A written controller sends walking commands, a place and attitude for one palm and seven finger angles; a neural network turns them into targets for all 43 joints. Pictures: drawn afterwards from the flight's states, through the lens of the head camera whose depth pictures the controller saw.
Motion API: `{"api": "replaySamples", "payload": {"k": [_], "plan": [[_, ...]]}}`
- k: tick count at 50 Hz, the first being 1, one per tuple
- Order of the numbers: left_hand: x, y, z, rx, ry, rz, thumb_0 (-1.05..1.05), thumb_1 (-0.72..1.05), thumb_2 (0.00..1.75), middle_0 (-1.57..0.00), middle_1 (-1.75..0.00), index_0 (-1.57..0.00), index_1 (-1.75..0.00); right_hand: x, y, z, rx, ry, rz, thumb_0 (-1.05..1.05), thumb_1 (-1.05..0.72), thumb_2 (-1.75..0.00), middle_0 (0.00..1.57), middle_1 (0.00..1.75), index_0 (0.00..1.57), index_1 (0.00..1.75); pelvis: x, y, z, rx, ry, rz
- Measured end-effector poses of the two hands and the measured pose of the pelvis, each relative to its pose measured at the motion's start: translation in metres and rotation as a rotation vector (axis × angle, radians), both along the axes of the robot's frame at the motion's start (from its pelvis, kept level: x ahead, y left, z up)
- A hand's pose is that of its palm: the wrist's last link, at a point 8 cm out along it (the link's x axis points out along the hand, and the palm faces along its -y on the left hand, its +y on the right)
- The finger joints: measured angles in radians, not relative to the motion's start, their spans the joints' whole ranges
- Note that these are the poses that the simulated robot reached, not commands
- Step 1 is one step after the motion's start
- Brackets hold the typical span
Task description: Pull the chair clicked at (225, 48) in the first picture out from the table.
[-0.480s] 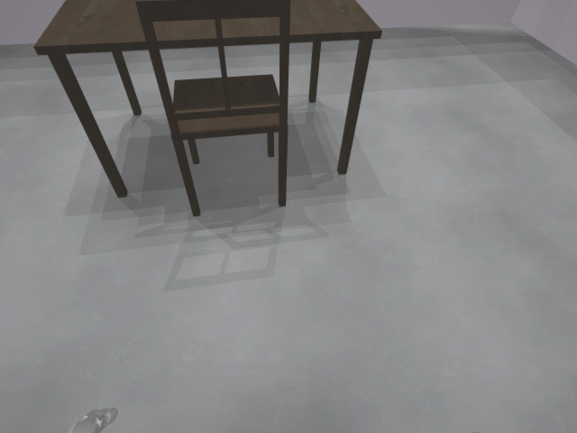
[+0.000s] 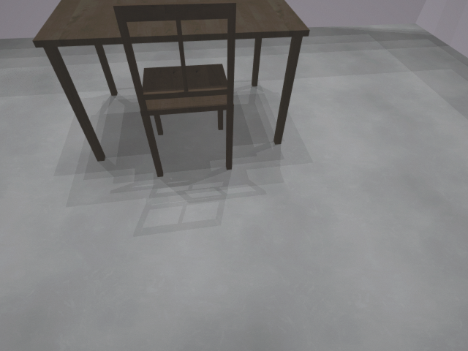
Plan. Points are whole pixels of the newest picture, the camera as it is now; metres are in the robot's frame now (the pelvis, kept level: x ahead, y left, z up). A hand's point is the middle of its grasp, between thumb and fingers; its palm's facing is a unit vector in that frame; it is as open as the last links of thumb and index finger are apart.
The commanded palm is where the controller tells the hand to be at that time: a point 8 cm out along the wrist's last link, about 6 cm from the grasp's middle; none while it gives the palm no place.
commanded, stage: stand and wait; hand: left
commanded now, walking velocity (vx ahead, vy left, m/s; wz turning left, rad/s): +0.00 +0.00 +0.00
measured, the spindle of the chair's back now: (182, 58) +1.17 +0.29 -0.08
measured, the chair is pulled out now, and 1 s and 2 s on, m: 0.00 0.00 0.00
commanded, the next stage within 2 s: look at it before walking up in 0.74 s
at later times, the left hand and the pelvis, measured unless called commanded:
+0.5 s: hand out of the picture +0.06 +0.24 -0.15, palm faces -0.03 -0.95 -0.32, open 7.4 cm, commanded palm none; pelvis -0.02 -0.01 +0.00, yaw +0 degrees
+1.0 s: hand out of the picture +0.04 +0.24 -0.15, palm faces -0.03 -0.95 -0.32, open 7.4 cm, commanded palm none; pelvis -0.03 -0.01 +0.01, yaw -1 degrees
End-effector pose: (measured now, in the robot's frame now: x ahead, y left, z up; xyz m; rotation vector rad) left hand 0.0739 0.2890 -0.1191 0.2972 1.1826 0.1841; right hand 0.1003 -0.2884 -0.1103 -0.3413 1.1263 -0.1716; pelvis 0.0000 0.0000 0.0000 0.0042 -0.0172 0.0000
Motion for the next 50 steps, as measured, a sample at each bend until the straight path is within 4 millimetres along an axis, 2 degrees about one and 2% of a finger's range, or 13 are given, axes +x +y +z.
{"api": "replaySamples", "payload": {"k": [10, 22, 39, 50], "plan": [[-0.016, 0.0, 0.003, 0.015, 0.023, 0.008, 0.01, 0.9, 0.9, -0.2, -0.3, -0.2, -0.3, -0.033, -0.009, -0.005, 0.002, 0.06, -0.03, 0.01, -0.9, -0.9, 0.2, 0.3, 0.2, 0.3, -0.009, -0.004, 0.002, 0.0, -0.014, -0.002], [-0.019, -0.007, 0.005, 0.006, 0.006, -0.009, 0.01, 0.9, 0.9, -0.2, -0.3, -0.2, -0.3, -0.053, -0.011, -0.005, 0.013, 0.072, -0.042, 0.01, -0.9, -0.9, 0.2, 0.3, 0.2, 0.3, -0.022, -0.008, 0.004, 0.001, -0.017, -0.006], [-0.034, -0.01, 0.001, -0.007, 0.038, -0.008, 0.01, 0.9, 0.9, -0.2, -0.3, -0.2, -0.3, -0.068, -0.01, -0.006, 0.015, 0.099, -0.053, 0.01, -0.9, -0.9, 0.2, 0.3, 0.2, 0.3, -0.029, -0.008, 0.005, -0.001, -0.011, -0.01], [-0.037, -0.008, 0.0, -0.006, 0.051, -0.002, 0.01, 0.9, 0.9, -0.2, -0.3, -0.2, -0.3, -0.065, -0.008, -0.005, 0.016, 0.098, -0.055, 0.01, -0.9, -0.9, 0.2, 0.3, 0.2, 0.3, -0.026, -0.006, 0.005, -0.001, -0.011, -0.011]]}}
